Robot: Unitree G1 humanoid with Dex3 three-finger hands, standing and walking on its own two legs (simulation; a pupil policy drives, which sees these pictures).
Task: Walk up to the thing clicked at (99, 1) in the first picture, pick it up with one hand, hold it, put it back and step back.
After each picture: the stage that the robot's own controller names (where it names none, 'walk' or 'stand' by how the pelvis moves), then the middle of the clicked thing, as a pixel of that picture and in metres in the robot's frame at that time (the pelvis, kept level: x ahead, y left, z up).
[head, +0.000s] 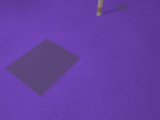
stand; (99, 7) +2.12 -0.26 -0.66
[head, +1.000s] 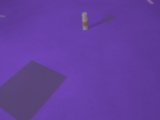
walk; (84, 21) +1.98 +0.12 -0.62
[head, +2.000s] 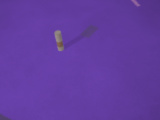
walk; (59, 41) +1.33 +0.35 -0.65
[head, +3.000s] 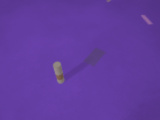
walk; (59, 73) +0.89 +0.28 -0.65
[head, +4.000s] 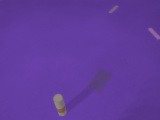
walk; (60, 105) +0.58 +0.24 -0.65
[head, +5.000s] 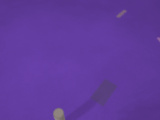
stand; (60, 119) +0.45 +0.19 -0.64
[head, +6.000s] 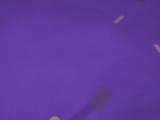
stand; out of the picture +0.41 +0.18 -0.65
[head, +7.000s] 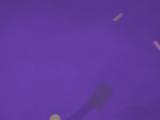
stand; out of the picture +0.43 +0.19 -0.66
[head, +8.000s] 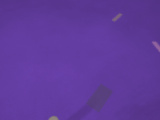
stand; out of the picture +0.41 +0.19 -0.66
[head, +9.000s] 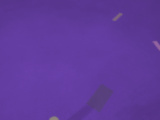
stand; out of the picture +0.41 +0.20 -0.66
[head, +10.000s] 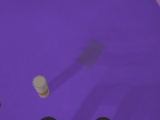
go down; (41, 87) +0.45 +0.20 -0.50
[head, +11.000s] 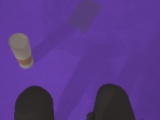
go down; (23, 53) +0.49 +0.23 -0.26
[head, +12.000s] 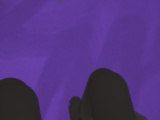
close in; out of the picture +0.47 +0.26 -0.19
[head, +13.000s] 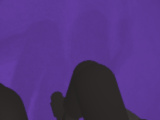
close; out of the picture +0.47 +0.29 -0.16
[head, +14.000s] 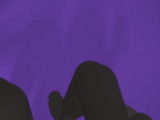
lift; out of the picture +0.44 +0.28 -0.17
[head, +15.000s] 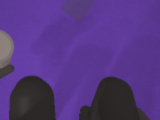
lift; out of the picture +0.36 +0.27 -0.06
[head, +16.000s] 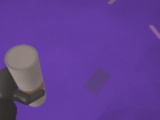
lift; (30, 81) +0.32 +0.17 +0.08
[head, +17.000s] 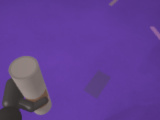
hold; (34, 90) +0.30 +0.16 +0.04
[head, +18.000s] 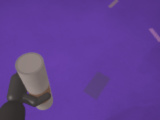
hold; (38, 85) +0.32 +0.15 +0.04
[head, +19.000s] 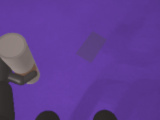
crouch; (23, 64) +0.39 +0.19 -0.02
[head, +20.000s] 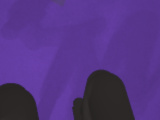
lower; out of the picture +0.48 +0.27 -0.10
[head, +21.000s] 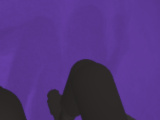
lower; out of the picture +0.46 +0.29 -0.17
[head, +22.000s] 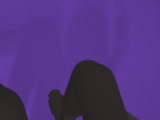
lower; out of the picture +0.45 +0.30 -0.17
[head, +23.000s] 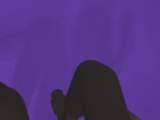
lower; out of the picture +0.45 +0.30 -0.17
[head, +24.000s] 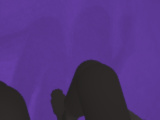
lower; out of the picture +0.44 +0.30 -0.17
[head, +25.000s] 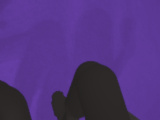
open; out of the picture +0.45 +0.27 -0.17
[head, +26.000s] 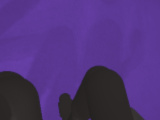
stand; out of the picture +0.45 +0.26 -0.18
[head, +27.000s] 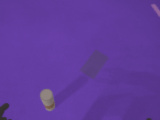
stand; (48, 100) +0.42 +0.18 -0.52
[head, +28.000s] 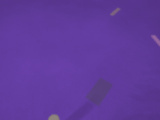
stand; out of the picture +0.40 +0.17 -0.60
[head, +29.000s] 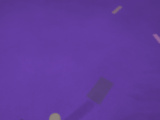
stand; out of the picture +0.40 +0.16 -0.60
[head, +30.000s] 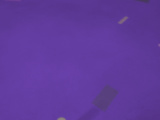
stand; out of the picture +0.42 +0.16 -0.65
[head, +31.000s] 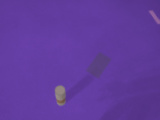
walk; (60, 96) +0.49 +0.11 -0.64
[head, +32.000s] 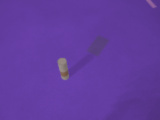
walk; (63, 69) +0.76 +0.21 -0.63
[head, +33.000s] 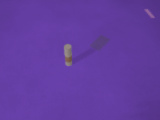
stand; (68, 55) +1.07 +0.18 -0.63
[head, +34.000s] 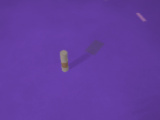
stand; (64, 61) +1.06 +0.19 -0.65
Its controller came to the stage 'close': yes
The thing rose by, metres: 0.69
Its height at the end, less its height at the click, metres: +0.00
